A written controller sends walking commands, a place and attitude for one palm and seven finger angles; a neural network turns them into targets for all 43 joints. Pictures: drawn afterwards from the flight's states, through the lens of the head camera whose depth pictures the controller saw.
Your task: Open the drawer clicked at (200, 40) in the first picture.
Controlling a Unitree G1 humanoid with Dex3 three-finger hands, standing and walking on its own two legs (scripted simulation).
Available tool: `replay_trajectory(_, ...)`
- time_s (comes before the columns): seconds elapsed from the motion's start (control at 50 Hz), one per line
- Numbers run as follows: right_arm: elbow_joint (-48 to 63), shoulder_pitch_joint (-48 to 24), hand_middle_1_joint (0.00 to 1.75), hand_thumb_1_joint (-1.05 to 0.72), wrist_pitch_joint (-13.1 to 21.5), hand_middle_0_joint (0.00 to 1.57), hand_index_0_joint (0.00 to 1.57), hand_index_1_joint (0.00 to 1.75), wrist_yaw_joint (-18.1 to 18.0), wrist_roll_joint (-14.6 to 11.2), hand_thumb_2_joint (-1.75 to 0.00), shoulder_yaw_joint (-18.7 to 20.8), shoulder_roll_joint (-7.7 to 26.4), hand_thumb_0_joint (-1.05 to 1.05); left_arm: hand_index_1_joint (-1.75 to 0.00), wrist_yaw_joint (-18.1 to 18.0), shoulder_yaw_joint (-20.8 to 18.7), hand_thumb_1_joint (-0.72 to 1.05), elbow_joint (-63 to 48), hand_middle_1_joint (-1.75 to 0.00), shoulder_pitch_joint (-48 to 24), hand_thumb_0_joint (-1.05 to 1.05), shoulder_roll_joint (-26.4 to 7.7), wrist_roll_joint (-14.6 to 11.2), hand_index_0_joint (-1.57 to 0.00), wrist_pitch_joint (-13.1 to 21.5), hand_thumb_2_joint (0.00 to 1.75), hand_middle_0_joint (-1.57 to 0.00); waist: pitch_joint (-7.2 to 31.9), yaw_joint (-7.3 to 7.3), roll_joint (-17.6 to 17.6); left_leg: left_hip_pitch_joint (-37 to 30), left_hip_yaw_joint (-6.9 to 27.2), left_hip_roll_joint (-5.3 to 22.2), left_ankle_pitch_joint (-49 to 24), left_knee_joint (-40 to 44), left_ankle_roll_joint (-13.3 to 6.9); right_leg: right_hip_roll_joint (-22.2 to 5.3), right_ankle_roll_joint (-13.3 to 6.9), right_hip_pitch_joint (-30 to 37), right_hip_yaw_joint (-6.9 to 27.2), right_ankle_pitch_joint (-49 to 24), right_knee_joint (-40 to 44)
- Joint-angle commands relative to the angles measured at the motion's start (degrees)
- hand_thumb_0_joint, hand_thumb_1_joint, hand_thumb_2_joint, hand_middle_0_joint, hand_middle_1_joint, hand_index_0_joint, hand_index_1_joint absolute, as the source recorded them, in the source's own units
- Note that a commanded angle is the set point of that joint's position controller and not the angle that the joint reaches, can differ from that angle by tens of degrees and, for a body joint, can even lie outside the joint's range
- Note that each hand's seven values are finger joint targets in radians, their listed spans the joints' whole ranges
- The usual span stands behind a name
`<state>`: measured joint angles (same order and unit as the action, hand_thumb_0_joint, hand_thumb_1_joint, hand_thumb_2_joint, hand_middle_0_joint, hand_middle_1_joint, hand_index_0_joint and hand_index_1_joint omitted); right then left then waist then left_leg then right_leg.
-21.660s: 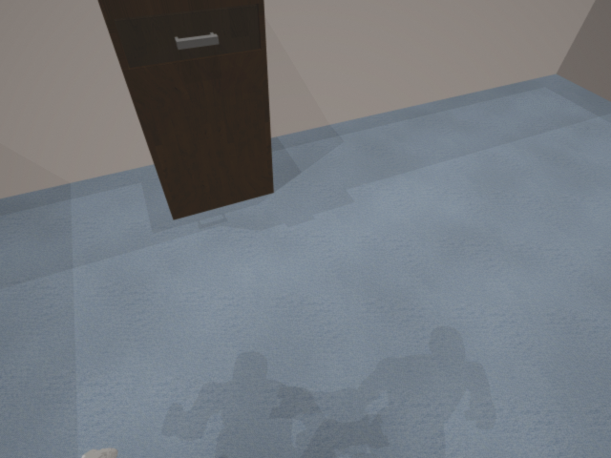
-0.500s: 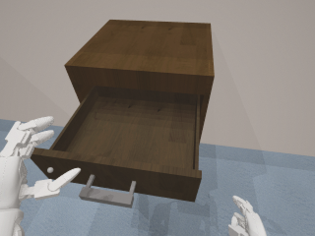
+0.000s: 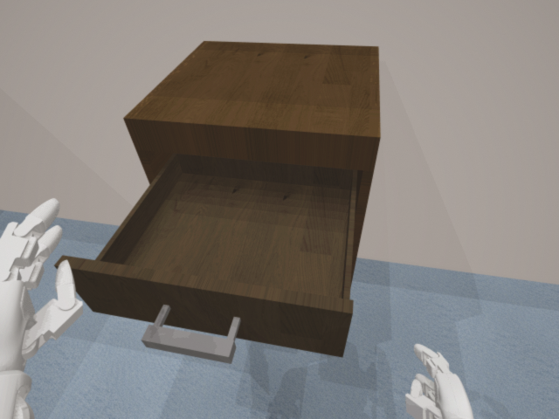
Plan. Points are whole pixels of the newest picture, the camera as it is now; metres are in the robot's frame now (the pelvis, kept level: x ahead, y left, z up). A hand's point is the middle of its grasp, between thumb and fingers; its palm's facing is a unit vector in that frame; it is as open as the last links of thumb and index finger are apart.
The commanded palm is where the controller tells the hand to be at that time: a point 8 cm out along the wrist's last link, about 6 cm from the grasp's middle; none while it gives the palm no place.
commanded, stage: step back with the hand held close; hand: left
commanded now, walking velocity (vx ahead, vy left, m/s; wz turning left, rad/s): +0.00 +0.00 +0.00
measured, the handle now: (194, 330) +0.24 +0.16 +0.00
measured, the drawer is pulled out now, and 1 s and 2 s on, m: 0.30 0.30 0.30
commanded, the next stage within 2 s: stop stepping back and stand still in 1.50 s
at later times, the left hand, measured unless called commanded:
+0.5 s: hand (55, 327) +0.16 +0.25 +0.16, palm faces +0.28 -0.81 -0.52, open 7.4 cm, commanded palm +0.09 +0.30 +0.19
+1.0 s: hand out of the picture +0.11 +0.28 +0.17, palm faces +0.38 -0.80 -0.47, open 7.4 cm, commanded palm +0.04 +0.31 +0.19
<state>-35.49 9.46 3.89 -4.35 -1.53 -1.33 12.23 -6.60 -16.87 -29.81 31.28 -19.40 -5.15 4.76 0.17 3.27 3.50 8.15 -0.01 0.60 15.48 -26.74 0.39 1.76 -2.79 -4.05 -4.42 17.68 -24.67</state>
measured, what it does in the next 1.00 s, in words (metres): shifts its weight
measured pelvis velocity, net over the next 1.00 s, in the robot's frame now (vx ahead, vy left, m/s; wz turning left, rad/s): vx -0.09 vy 0.03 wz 0.00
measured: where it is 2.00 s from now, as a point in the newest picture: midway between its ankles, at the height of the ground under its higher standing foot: outside the picture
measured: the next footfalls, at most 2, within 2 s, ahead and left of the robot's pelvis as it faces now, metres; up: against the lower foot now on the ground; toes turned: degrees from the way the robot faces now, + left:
left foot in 1.42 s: -0.12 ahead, +0.16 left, +0.00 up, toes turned +3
right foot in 1.62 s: -0.21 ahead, -0.11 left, +0.00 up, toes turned +4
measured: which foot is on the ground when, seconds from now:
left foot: down 0.00-1.00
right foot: down 0.00-1.00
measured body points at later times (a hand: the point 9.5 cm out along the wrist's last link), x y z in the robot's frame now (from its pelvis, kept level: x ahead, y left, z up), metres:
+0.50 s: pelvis -0.04 +0.02 +0.00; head -0.01 +0.01 +0.44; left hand +0.14 +0.29 +0.19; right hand +0.13 -0.23 -0.09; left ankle -0.01 +0.12 -0.74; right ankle -0.04 -0.08 -0.74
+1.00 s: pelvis -0.09 +0.03 -0.01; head -0.06 +0.06 +0.43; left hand +0.08 +0.32 +0.20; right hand +0.09 -0.20 -0.08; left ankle -0.01 +0.13 -0.74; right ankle -0.08 -0.09 -0.74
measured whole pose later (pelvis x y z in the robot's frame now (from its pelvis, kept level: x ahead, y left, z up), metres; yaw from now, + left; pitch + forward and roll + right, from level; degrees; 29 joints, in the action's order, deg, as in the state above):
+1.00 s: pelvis -0.09 +0.03 -0.01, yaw +0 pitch +2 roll -1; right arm -31.8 11.4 4.4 -3.7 -0.7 -0.8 10.5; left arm -9.2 -25.5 -38.2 35.1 -25.5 -3.2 12.6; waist -0.9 -0.5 -1.6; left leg 26.0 -0.7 -0.6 10.6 -34.5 -2.4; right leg 0.3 -0.1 -20.0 -2.4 17.1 -35.5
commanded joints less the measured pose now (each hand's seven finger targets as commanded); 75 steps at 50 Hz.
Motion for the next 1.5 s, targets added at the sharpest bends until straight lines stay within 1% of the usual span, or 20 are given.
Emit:
replay_trajectory(0.0,9.95,-8.63,0.3,-0.9,3.57,0.2,0.2,0.3,-0.24,-0.04,-0.9,1.98,5.45,0.0,-0.3,-1.02,-6.71,0.9,-12.22,-0.3,-3.4,0.0,-9.68,0.18,-0.2,4.33,0.9,-0.2,2.67,-0.06,0.58,-4.21,0.58,1.33,-13.42,2.23,-1.84,-3.75,1.85,-5.22,2.53,-16.29,5.05)
replay_trajectory(0.06,9.97,-8.8,0.3,-0.9,3.79,0.2,0.2,0.3,-0.29,-0.01,-0.9,2.06,5.54,0.0,-0.3,-1.11,-6.99,0.9,-12.26,-0.3,-3.26,0.0,-9.97,0.24,-0.2,4.56,0.9,-0.2,3.09,0.04,-0.22,-3.97,0.69,1.29,-12.59,2.41,-1.84,-3.8,1.88,-4.99,2.56,-15.2,5.2)
replay_trajectory(0.08,11.7,-5.02,0.3,-0.9,2.66,0.2,0.2,0.3,0.17,-0.42,-0.9,2.38,6.8,0.0,-0.3,-1.43,-16.79,0.9,-17.49,-0.3,-12.17,0.0,-19.47,0.4,-0.2,6.95,0.9,-0.2,-2.36,-2.09,-1.48,0.6,2.23,2.0,-10.02,-0.52,-3.2,-7.04,1.95,-10.76,9.27,-19.94,8.89)
replay_trajectory(0.1,9.97,-4.94,0.3,-0.9,2.1,0.2,0.2,0.3,0.32,-0.27,-0.9,2.43,5.6,0.0,-0.3,-0.8,-14.29,0.9,-11.04,-0.3,-7.53,0.0,-15.64,0.69,-0.2,7.39,0.9,-0.2,-1.7,-2.67,-6.05,0.84,2.61,1.76,-9.31,-2.65,-3.0,-8.92,1.79,-10.38,9.33,-22.95,8.91)
replay_trajectory(0.18,11.8,-5.97,0.3,-0.9,0.8,0.2,0.2,0.3,0.87,-0.46,-0.9,3.07,6.78,0.0,-0.3,0.43,-9.22,0.9,-9.5,-0.3,1.16,0.0,-10.01,1.19,-0.2,7.88,0.9,-0.2,3.79,-2.93,-2.48,0.43,2.0,2.43,-14.83,-2.7,-3.13,-9.78,2.52,-8.59,7.45,-27.01,4.54)
replay_trajectory(0.3,13.38,-6.28,0.3,-0.9,-1.19,0.2,0.2,0.3,0.52,-0.89,-0.9,4.42,6.79,0.0,-0.3,-0.69,-12.61,0.9,-14.95,-0.3,5.79,0.0,-13.17,1.09,-0.2,8.26,0.9,-0.2,8.49,-3.17,-5.52,3.22,2.91,4.05,-20.82,-3.24,-2.95,-9.59,2.17,-6.53,6.56,-25.76,0.75)
replay_trajectory(0.4,13.69,-5.91,0.3,-0.9,-1.07,0.2,0.2,0.3,0.01,-0.79,-0.9,4.71,6.86,0.0,-0.3,-1.8,-14.28,0.9,-18.3,-0.3,7.51,0.0,-14.58,0.85,-0.2,9.08,0.9,-0.2,8.71,-3.13,-1.01,6.47,5.99,5.72,-19.56,-1.04,-3.3,-8.11,1.78,-7.23,6.09,-18.81,-1.6)
replay_trajectory(0.52,13.4,-5.49,0.3,-0.9,0.05,0.2,0.2,0.3,-0.26,-0.37,-0.9,4.61,7.22,0.0,-0.3,-2.4,-14.37,0.9,-18.47,-0.3,7.64,0.0,-14.37,0.96,-0.2,9.41,0.9,-0.2,7.64,-2.99,3.05,13.67,8.07,7.7,-10.09,3.5,-4.1,-6.04,2.36,-5.5,5.41,-10.74,-4.34)
replay_trajectory(0.76,12.46,-3.8,0.3,-0.9,2.2,0.2,0.2,0.3,0.05,0.16,-0.9,3.87,7.16,0.0,-0.3,-3.75,-12.22,0.9,-19.78,-0.3,3.4,0.0,-13.22,1.46,-0.2,10.98,0.9,-0.2,2.58,-4.48,-2.07,14.0,7.42,4.2,9.33,-2.73,-2.8,-10.19,-0.42,-18.41,11.09,6.44,4.19)
replay_trajectory(0.86,13.37,-4.98,0.3,-0.9,3.0,0.2,0.2,0.3,-0.24,0.49,-0.9,3.37,7.31,0.0,-0.3,-4.15,-14.13,0.9,-20.8,-0.3,3.77,0.0,-13.72,2.26,-0.2,11.72,0.9,-0.2,3.48,-3.59,7.78,26.16,14.35,11.48,14.4,11.6,-5.43,-3.01,2.69,-5.37,4.3,2.04,-9.86)
replay_trajectory(1.02,10.62,-2.89,0.3,-0.9,5.09,0.2,0.2,0.3,1.1,1.52,-0.9,4.16,7.11,0.0,-0.3,-2.46,-14.72,0.9,-21.14,-0.3,4.26,0.0,-13.9,1.75,-0.2,12.79,0.9,-0.2,7.91,-2.98,6.04,13.95,12.43,14.04,-17.19,4.26,-6.43,-2.02,2.88,-9.76,4.34,0.47,-10.34)
replay_trajectory(1.08,10.94,-3.82,0.3,-0.9,5.1,0.2,0.2,0.3,1.76,1.09,-0.9,4.13,7.21,0.0,-0.3,-1.55,-14.42,0.9,-22.01,-0.3,4.9,0.0,-13.36,1.09,-0.2,12.88,0.9,-0.2,12.03,-2.51,5.8,13.17,10.16,13.69,-16.41,2.51,-5.55,-2.27,2.71,-7.24,4.05,0.36,-9.97)
replay_trajectory(1.14,11.69,-4.89,0.3,-0.9,4.24,0.2,0.2,0.3,1.75,0.34,-0.9,4.07,6.77,0.0,-0.3,-1.49,-15.96,0.9,-21.4,-0.3,6.71,0.0,-14.59,0.47,-0.2,12.77,0.9,-0.2,10.19,-3.02,1.5,20.08,7.32,9.87,-0.99,-1.49,-4.0,-5.91,1.2,-6.35,7.52,-5.63,-5.75)
replay_trajectory(1.18,10.9,-4.24,0.3,-0.9,3.68,0.2,0.2,0.3,1.6,-0.7,-0.9,4.72,5.71,0.0,-0.3,-1.96,-15.57,0.9,-19.86,-0.3,5.23,0.0,-15.46,0.08,-0.2,13.12,0.9,-0.2,7.37,-4.33,-11.91,15.41,1.05,-0.1,8.73,-20.54,0.55,-19.57,-4.82,-20.08,23.89,1.89,9.03)
replay_trajectory(1.22,9.11,-5.87,0.3,-0.9,2.29,0.2,0.2,0.3,1.54,0.78,-0.9,5.0,5.06,0.0,-0.3,-3.19,-17.05,0.9,-17.4,-0.3,4.64,0.0,-16.34,0.69,-0.2,11.38,0.9,-0.2,8.0,-3.58,-12.68,16.96,2.99,-2.3,13.18,-39.73,1.31,-25.34,-10.22,-21.58,26.55,-7.56,11.6)
replay_trajectory(1.26,9.51,-6.99,0.3,-0.9,1.42,0.2,0.2,0.3,0.92,1.07,-0.9,3.04,2.52,0.0,-0.3,-3.3,-14.55,0.9,-15.61,-0.3,3.97,0.0,-13.22,1.66,-0.2,10.96,0.9,-0.2,4.6,-4.75,-11.14,18.94,3.99,0.51,13.51,-33.12,1.22,-20.17,-7.26,-16.74,16.72,-22.27,5.67)
replay_trajectory(1.36,8.42,-4.48,0.3,-0.9,0.67,0.2,0.2,0.3,-0.18,1.3,-0.9,3.59,4.88,0.0,-0.3,-4.03,-12.06,0.9,-18.53,-0.3,3.67,0.0,-12.73,2.64,-0.2,11.31,0.9,-0.2,7.04,-5.13,-6.87,10.64,-0.75,1.71,-3.94,4.05,-0.48,-13.12,-0.19,-6.29,8.91,-31.43,-3.69)
replay_trajectory(1.4,10.28,-4.86,0.3,-0.9,2.23,0.2,0.2,0.3,0.55,0.82,-0.9,5.66,6.88,0.0,-0.3,-3.4,-13.27,0.9,-23.44,-0.3,2.96,0.0,-14.44,2.66,-0.2,12.76,0.9,-0.2,9.75,-3.63,4.67,7.29,8.15,13.86,-30.03,3.9,-4.27,-5.83,4.1,-9.22,4.25,-17.41,-12.17)
replay_trajectory(1.46,10.75,-5.05,0.3,-0.9,3.9,0.2,0.2,0.3,1.65,2.32,-0.9,5.13,5.22,0.0,-0.3,-2.85,-15.24,0.9,-25.12,-0.3,4.66,0.0,-14.54,1.76,-0.2,12.57,0.9,-0.2,9.07,-3.58,15.84,13.92,10.08,18.79,-34.27,5.76,-7.56,-2.74,3.95,-13.61,3.96,8.04,-24.7)
replay_trajectory(1.48,9.63,-3.96,0.3,-0.9,4.25,0.2,0.2,0.3,1.73,2.33,-0.9,5.25,5.1,0.0,-0.3,-2.95,-14.88,0.9,-25.71,-0.3,3.96,0.0,-13.76,1.58,-0.2,12.75,0.9,-0.2,7.93,-3.7,13.1,13.15,9.4,18.49,-37.77,3.54,-7.73,-2.28,3.69,-14.18,4.8,7.59,-23.59)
